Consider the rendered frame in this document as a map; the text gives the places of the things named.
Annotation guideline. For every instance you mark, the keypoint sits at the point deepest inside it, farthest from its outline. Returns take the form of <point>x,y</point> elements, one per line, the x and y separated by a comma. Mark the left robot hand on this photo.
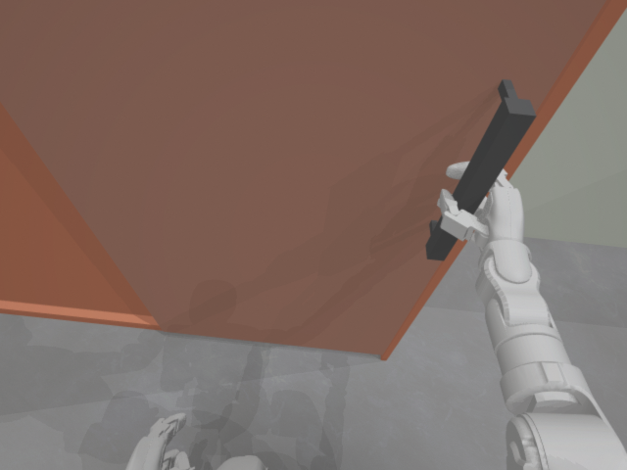
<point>149,454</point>

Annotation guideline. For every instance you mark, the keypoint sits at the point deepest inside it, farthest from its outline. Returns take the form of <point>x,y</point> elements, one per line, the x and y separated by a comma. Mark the right robot hand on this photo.
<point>502,212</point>

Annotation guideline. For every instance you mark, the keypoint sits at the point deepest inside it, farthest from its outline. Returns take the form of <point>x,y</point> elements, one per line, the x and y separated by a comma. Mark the right robot upper arm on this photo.
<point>553,441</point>

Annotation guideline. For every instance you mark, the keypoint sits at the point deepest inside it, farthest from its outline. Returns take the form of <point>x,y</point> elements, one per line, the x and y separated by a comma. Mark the handle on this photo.
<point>508,126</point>

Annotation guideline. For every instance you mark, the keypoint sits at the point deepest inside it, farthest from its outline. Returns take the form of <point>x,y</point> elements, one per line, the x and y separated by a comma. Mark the robot right forearm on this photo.
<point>538,376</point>

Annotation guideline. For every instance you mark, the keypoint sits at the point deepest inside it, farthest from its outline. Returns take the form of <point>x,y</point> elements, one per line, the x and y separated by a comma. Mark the wardrobe door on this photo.
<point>48,253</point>
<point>266,170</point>

